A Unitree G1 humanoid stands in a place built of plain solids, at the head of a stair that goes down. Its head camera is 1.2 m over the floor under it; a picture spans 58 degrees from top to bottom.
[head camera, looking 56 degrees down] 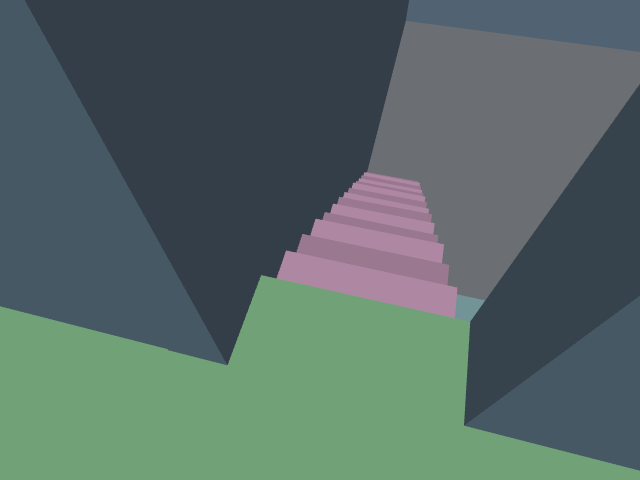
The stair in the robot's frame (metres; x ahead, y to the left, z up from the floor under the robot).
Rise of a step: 0.20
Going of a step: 0.22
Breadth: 0.65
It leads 14 degrees to the right of straight ahead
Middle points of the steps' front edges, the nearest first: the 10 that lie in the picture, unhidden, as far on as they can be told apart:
0.60 -0.13 0.00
0.82 -0.18 -0.20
1.02 -0.24 -0.39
1.25 -0.29 -0.57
1.45 -0.34 -0.78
1.67 -0.40 -0.98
1.88 -0.45 -1.16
2.09 -0.50 -1.36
2.31 -0.56 -1.56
2.53 -0.61 -1.75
